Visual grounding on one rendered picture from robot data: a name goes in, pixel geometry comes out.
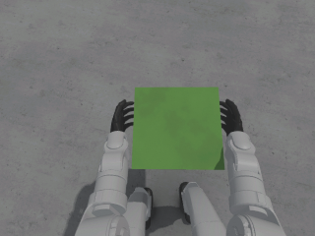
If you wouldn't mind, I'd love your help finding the robot right upper arm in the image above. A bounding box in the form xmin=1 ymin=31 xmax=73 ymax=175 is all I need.
xmin=225 ymin=213 xmax=286 ymax=236

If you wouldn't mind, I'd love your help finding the right robot thigh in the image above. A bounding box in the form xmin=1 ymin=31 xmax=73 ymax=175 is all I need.
xmin=181 ymin=186 xmax=226 ymax=236

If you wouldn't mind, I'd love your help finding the robot left hand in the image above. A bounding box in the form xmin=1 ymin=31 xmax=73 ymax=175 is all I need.
xmin=110 ymin=99 xmax=134 ymax=133

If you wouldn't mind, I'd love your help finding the right robot foot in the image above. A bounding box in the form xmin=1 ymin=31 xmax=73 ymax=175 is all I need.
xmin=179 ymin=182 xmax=191 ymax=224

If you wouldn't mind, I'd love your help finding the carton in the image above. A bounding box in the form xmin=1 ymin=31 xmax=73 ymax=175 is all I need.
xmin=131 ymin=87 xmax=225 ymax=170

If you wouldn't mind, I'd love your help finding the left robot forearm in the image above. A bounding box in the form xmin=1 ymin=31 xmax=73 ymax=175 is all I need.
xmin=75 ymin=131 xmax=131 ymax=236

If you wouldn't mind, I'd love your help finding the right robot forearm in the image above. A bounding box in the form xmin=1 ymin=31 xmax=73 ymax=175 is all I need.
xmin=224 ymin=131 xmax=283 ymax=229

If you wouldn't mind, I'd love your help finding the robot left upper arm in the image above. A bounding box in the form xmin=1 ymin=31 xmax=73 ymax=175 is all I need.
xmin=75 ymin=213 xmax=131 ymax=236

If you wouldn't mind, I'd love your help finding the robot right hand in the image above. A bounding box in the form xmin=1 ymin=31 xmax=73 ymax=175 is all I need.
xmin=220 ymin=99 xmax=244 ymax=136

